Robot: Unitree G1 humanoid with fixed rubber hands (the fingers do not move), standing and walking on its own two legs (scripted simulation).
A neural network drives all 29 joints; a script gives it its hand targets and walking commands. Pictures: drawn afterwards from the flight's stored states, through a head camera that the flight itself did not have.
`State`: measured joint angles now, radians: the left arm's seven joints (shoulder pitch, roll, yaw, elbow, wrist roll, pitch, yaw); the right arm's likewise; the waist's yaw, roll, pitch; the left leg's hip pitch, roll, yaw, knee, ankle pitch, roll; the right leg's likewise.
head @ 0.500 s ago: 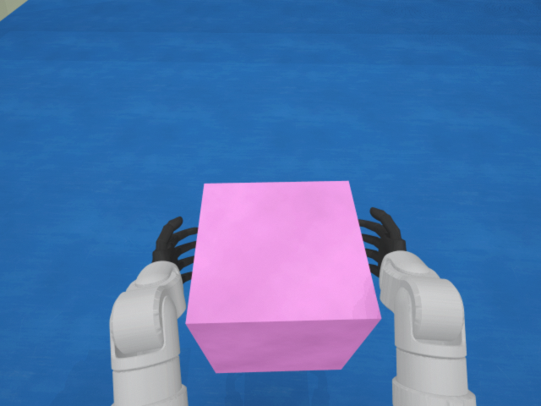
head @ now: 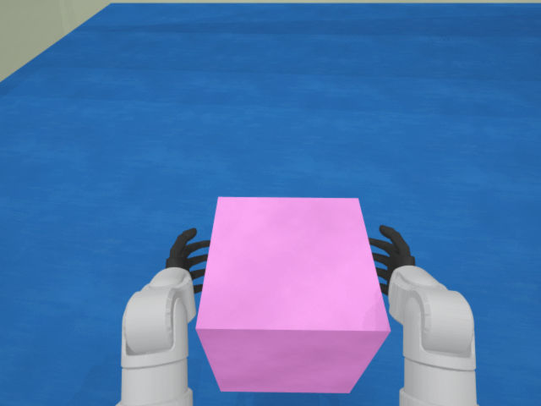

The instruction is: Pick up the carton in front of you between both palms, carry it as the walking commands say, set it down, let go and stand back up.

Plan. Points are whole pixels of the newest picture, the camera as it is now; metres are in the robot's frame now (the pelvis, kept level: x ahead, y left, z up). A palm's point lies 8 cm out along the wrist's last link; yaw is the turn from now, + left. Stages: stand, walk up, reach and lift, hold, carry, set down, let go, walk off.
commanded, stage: carry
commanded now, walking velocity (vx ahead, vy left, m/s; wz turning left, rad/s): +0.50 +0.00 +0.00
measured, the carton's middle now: (286, 299) +0.28 +0.00 +0.00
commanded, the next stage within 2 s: none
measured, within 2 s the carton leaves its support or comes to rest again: neither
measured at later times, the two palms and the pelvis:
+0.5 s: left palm (196, 140) +0.59 +0.18 +0.07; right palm (344, 134) +0.58 -0.12 +0.09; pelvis +0.31 +0.04 +0.01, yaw -3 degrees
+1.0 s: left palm (212, 93) +0.73 +0.16 +0.10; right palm (345, 89) +0.72 -0.14 +0.10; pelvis +0.46 +0.02 +0.01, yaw -2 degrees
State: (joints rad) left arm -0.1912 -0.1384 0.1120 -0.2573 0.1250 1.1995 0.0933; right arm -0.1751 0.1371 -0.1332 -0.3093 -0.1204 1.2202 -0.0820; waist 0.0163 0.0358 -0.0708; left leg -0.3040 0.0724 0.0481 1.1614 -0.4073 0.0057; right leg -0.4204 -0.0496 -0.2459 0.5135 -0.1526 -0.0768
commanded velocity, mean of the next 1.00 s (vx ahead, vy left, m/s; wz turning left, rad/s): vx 0.12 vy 0.00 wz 0.00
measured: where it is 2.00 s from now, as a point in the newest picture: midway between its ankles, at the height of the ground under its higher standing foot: (285, 360)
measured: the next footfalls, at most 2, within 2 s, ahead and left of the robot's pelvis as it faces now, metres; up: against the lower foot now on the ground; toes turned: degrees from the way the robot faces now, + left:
left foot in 0.38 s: +0.43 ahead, +0.12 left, +0.00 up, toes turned +5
right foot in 0.68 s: +0.46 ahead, -0.11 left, +0.00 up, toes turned +10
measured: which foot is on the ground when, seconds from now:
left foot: up 0.00-0.36, down 0.38-1.00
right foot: down 0.00-0.40, up 0.42-0.66, down 0.68-1.00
